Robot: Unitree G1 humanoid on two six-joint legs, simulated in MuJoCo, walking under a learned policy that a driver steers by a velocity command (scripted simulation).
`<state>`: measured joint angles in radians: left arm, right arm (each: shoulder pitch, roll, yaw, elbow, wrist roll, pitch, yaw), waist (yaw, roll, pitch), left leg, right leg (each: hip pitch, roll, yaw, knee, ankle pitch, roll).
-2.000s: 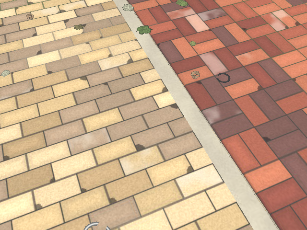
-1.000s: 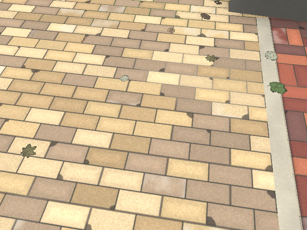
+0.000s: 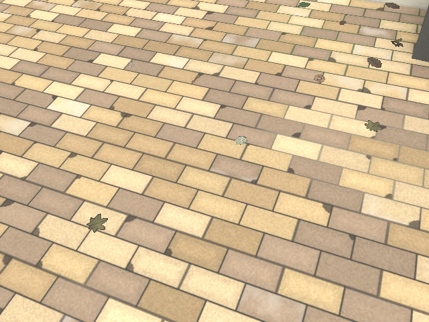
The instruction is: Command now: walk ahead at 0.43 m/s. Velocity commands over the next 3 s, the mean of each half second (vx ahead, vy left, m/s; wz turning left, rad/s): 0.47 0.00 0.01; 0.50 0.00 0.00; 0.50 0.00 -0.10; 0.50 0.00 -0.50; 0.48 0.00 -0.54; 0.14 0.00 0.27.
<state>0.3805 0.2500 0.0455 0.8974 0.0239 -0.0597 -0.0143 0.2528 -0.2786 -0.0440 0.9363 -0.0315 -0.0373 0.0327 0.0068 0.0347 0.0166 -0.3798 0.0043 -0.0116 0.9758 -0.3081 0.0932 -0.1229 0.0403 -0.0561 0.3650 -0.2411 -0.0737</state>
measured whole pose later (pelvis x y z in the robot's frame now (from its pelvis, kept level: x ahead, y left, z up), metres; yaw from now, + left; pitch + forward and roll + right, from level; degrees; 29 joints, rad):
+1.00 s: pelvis +0.56 -0.01 -0.02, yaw +0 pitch +0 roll +0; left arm 0.11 0.22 0.04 0.88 0.03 -0.07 -0.01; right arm 0.39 -0.21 -0.03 1.04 -0.01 -0.07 0.00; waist -0.03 0.01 0.07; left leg -0.20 -0.04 0.01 1.09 -0.41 0.09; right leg -0.38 0.03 -0.11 0.55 -0.17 -0.10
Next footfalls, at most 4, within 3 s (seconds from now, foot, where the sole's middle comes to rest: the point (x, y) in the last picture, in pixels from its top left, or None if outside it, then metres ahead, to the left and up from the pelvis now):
0.36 left None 0.36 0.09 -0.78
0.90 right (262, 274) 0.67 -0.08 -0.78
1.46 left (207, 202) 0.97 0.11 -0.78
2.00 right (266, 157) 1.19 -0.13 -0.78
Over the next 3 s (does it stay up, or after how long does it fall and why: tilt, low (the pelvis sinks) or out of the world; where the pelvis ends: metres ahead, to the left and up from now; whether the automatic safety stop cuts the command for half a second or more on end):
stays up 1.42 -0.18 -0.01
